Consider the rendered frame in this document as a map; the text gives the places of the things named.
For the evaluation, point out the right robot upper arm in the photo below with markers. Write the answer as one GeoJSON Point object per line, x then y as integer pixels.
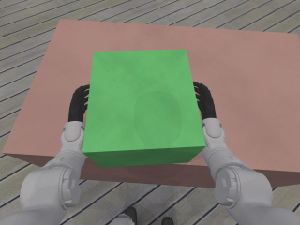
{"type": "Point", "coordinates": [247, 196]}

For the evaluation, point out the pedestal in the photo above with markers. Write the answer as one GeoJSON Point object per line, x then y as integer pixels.
{"type": "Point", "coordinates": [253, 78]}

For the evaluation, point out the robot right forearm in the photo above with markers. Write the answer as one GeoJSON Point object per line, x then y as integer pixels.
{"type": "Point", "coordinates": [216, 153]}

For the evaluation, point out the robot left hand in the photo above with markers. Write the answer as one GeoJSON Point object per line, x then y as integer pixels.
{"type": "Point", "coordinates": [77, 107]}

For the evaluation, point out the carton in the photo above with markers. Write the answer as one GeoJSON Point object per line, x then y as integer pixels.
{"type": "Point", "coordinates": [142, 109]}

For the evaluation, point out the left robot foot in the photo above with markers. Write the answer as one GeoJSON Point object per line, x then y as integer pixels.
{"type": "Point", "coordinates": [131, 212]}

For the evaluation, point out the robot right hand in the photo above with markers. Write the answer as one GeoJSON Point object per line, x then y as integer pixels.
{"type": "Point", "coordinates": [206, 102]}

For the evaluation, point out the left robot upper arm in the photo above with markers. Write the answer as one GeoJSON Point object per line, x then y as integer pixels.
{"type": "Point", "coordinates": [46, 197]}

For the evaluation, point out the robot left forearm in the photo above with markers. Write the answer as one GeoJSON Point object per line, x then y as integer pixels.
{"type": "Point", "coordinates": [71, 153]}

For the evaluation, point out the robot left shin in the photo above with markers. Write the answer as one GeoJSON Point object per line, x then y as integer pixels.
{"type": "Point", "coordinates": [124, 216]}

